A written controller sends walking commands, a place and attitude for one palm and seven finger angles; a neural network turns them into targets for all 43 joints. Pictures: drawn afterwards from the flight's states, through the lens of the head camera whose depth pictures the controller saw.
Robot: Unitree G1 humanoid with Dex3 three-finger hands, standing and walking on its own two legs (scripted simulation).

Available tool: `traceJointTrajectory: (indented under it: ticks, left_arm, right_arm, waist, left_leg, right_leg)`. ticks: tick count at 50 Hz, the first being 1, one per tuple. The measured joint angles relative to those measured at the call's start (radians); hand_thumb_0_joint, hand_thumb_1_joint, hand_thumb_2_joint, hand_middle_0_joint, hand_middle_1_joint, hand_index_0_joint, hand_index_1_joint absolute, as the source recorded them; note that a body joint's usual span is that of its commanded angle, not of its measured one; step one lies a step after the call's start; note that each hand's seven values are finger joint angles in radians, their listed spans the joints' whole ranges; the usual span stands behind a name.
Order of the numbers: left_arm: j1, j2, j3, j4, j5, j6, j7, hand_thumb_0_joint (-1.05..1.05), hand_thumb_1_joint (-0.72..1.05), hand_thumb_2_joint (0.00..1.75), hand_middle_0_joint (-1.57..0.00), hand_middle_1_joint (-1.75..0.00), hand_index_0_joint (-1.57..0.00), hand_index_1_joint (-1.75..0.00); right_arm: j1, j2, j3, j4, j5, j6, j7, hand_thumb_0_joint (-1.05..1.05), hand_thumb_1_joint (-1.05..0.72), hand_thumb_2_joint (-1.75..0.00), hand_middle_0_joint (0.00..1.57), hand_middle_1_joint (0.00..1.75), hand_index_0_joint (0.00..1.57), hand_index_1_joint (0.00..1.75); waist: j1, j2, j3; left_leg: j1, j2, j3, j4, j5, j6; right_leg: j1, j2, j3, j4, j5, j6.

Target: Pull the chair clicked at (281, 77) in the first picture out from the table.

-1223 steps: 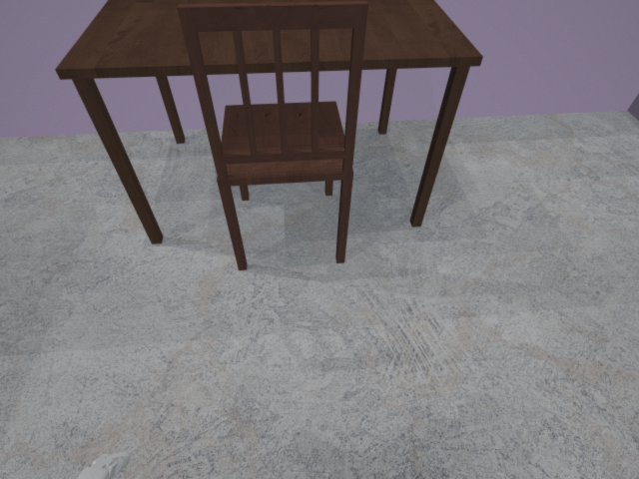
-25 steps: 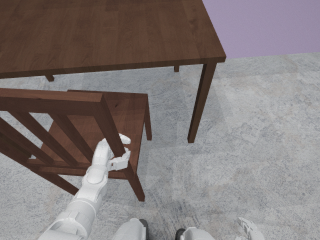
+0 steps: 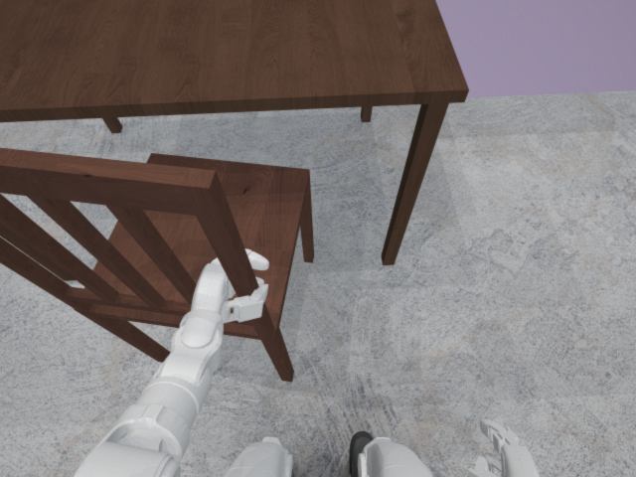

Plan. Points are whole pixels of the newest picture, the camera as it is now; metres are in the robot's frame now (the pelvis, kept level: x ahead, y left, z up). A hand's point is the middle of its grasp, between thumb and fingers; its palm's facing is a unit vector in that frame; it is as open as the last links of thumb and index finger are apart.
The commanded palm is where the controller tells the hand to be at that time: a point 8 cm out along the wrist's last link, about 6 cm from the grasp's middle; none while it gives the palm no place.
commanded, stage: step backward, pulling the chair out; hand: left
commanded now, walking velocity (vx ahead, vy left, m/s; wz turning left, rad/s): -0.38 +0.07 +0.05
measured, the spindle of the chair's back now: (114, 261) +0.40 +0.30 -0.04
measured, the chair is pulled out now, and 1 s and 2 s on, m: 0.17 0.28 0.45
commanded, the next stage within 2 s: none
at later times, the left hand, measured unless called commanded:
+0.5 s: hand (247, 342) +0.28 +0.10 -0.06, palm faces -0.08 -0.99 -0.13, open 6.1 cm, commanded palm +0.26 +0.16 -0.06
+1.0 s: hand (234, 396) +0.22 +0.11 -0.06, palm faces -0.13 -0.98 -0.13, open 6.0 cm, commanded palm +0.20 +0.16 -0.06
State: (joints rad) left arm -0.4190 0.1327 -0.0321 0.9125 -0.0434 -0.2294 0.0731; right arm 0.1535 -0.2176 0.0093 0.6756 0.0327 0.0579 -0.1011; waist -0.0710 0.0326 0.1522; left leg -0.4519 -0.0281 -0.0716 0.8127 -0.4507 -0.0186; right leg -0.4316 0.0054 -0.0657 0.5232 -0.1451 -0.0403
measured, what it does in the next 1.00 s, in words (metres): walks backwards: left foot, then left foot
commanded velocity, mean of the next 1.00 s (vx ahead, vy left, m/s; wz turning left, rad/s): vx -0.38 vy -0.01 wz -0.01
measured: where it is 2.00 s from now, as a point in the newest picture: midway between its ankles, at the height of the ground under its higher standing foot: outside the picture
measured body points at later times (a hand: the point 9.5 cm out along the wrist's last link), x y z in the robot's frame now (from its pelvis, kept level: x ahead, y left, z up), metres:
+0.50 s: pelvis -0.07 +0.01 +0.00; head +0.03 +0.00 +0.44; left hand +0.28 +0.15 -0.05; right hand +0.05 -0.25 -0.13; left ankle -0.10 +0.13 -0.72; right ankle +0.03 -0.10 -0.73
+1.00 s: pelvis -0.13 +0.03 +0.00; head -0.05 +0.03 +0.44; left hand +0.22 +0.16 -0.05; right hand -0.03 -0.23 -0.13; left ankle -0.14 +0.13 -0.73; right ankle -0.03 -0.10 -0.73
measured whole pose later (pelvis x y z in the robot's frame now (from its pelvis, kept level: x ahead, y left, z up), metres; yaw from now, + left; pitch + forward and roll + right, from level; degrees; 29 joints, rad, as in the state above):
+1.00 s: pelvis -0.13 +0.03 +0.00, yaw +1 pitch +4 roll +0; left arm -0.47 0.12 -0.09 0.95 -0.04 -0.20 0.07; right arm 0.18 -0.24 0.01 0.71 0.03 0.09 -0.12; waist -0.07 -0.01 0.12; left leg -0.34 -0.03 0.00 0.58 -0.28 0.02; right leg -0.48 -0.03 -0.03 0.52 -0.10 0.01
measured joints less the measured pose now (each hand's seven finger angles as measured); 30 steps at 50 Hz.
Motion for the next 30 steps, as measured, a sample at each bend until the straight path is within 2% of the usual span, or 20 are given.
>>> traceJointTrajectory:
  ticks: [2,4,5,8,11,14,17,20,22,25,27,30]
  left_arm:
    - [0.002,-0.011,-0.010,-0.012,0.006,0.009,0.003,0.13,0.57,0.80,-0.32,-1.19,-0.50,-1.45]
    - [0.006,-0.022,-0.034,-0.030,0.010,0.019,0.005,0.13,0.57,0.80,-0.31,-1.21,-0.50,-1.45]
    - [0.004,-0.020,-0.048,-0.041,0.011,0.027,0.005,0.13,0.57,0.80,-0.31,-1.22,-0.50,-1.45]
    - [0.005,-0.004,-0.074,-0.063,0.003,0.040,-0.001,0.13,0.57,0.80,-0.30,-1.24,-0.50,-1.45]
    - [0.024,0.005,-0.073,-0.063,-0.008,0.036,-0.010,0.14,0.57,0.80,-0.30,-1.23,-0.50,-1.45]
    - [0.036,-0.003,-0.048,-0.041,-0.017,0.020,-0.013,0.14,0.57,0.80,-0.31,-1.21,-0.50,-1.45]
    - [0.012,-0.007,-0.025,-0.009,-0.020,0.003,-0.008,0.15,0.57,0.81,-0.33,-1.18,-0.50,-1.45]
    - [-0.030,-0.017,-0.009,0.032,-0.010,0.003,-0.006,0.15,0.57,0.81,-0.32,-1.18,-0.50,-1.45]
    - [-0.048,-0.025,-0.009,0.040,-0.005,0.012,-0.002,0.16,0.58,0.80,-0.32,-1.18,-0.50,-1.45]
    - [-0.052,-0.034,-0.025,0.024,0.000,0.029,0.002,0.16,0.58,0.79,-0.30,-1.19,-0.50,-1.45]
    - [-0.049,-0.036,-0.049,-0.001,-0.001,0.045,0.003,0.15,0.59,0.79,-0.30,-1.20,-0.50,-1.45]
    - [-0.023,-0.016,-0.074,-0.040,-0.008,0.057,-0.003,0.15,0.59,0.79,-0.29,-1.22,-0.50,-1.45]
  right_arm:
    - [0.008,-0.017,0.002,0.008,0.000,0.001,-0.003,0.00,-0.90,-0.90,0.20,0.30,0.20,0.30]
    - [0.023,-0.041,0.006,0.007,0.000,0.004,-0.009,0.01,-0.90,-0.90,0.20,0.30,0.20,0.30]
    - [0.023,-0.044,0.003,0.011,-0.002,0.008,-0.015,0.01,-0.90,-0.90,0.20,0.30,0.20,0.30]
    - [0.026,-0.030,-0.001,0.005,-0.004,0.028,-0.019,0.01,-0.90,-0.90,0.20,0.30,0.20,0.30]
    - [0.036,-0.008,0.001,-0.007,-0.014,0.029,-0.018,0.01,-0.90,-0.90,0.20,0.30,0.20,0.30]
    - [0.037,0.012,0.003,-0.002,-0.017,0.025,-0.009,0.01,-0.90,-0.90,0.20,0.30,0.20,0.30]
    - [0.014,0.023,0.006,0.009,-0.007,0.021,-0.003,0.01,-0.90,-0.90,0.20,0.30,0.20,0.30]
    - [0.002,0.016,0.001,0.022,0.002,0.018,-0.002,0.01,-0.90,-0.90,0.20,0.30,0.20,0.30]
    - [-0.002,0.001,-0.001,0.026,0.002,0.015,-0.004,0.01,-0.90,-0.90,0.20,0.30,0.20,0.30]
    - [0.000,-0.033,0.000,0.023,0.002,0.018,-0.008,0.01,-0.90,-0.90,0.20,0.30,0.20,0.30]
    - [0.003,-0.052,-0.006,0.017,0.002,0.025,-0.015,0.00,-0.90,-0.90,0.20,0.30,0.20,0.30]
    - [0.011,-0.040,-0.011,-0.005,0.002,0.050,-0.025,0.01,-0.90,-0.90,0.20,0.30,0.20,0.30]
  waist:
    - [-0.005,-0.004,-0.005]
    - [-0.008,0.005,-0.017]
    - [-0.009,-0.003,-0.016]
    - [0.025,-0.052,0.001]
    - [0.030,-0.061,-0.004]
    - [0.039,-0.035,-0.018]
    - [0.025,-0.004,-0.001]
    - [0.013,-0.004,-0.003]
    - [0.008,-0.012,-0.004]
    - [-0.005,-0.011,-0.012]
    - [-0.013,-0.007,-0.014]
    - [0.015,-0.055,0.000]
  left_leg:
    - [0.035,0.002,0.008,-0.037,-0.006,0.004]
    - [0.106,0.025,0.006,-0.194,0.095,0.013]
    - [0.111,0.019,0.006,-0.228,0.141,0.018]
    - [0.121,-0.006,0.041,-0.239,0.162,0.022]
    - [0.129,-0.011,0.054,-0.248,0.164,0.019]
    - [0.115,0.009,0.053,-0.233,0.160,0.010]
    - [0.084,0.037,0.041,-0.184,0.153,-0.007]
    - [0.022,0.015,0.017,-0.015,-0.002,-0.010]
    - [0.017,0.006,0.015,0.023,-0.044,-0.007]
    - [0.084,0.021,0.024,-0.120,0.009,-0.005]
    - [0.129,0.031,0.031,-0.247,0.147,0.008]
    - [0.145,0.006,0.076,-0.257,0.160,0.024]
  right_leg:
    - [-0.004,-0.014,-0.009,-0.015,0.015,0.007]
    - [-0.018,-0.020,-0.026,-0.012,0.020,0.018]
    - [-0.029,-0.033,-0.029,0.000,0.018,0.025]
    - [-0.038,-0.049,0.022,0.015,0.025,0.041]
    - [-0.034,-0.046,0.048,0.084,-0.040,0.036]
    - [0.002,-0.020,0.054,0.072,-0.085,0.026]
    - [0.011,0.004,0.029,0.031,-0.027,0.012]
    - [-0.001,-0.005,0.011,0.003,-0.004,0.007]
    - [-0.010,-0.018,0.006,-0.017,0.018,0.010]
    - [-0.023,-0.033,-0.006,-0.038,0.046,0.024]
    - [-0.037,-0.043,-0.014,-0.031,0.053,0.038]
    - [-0.038,-0.062,0.030,-0.029,0.070,0.049]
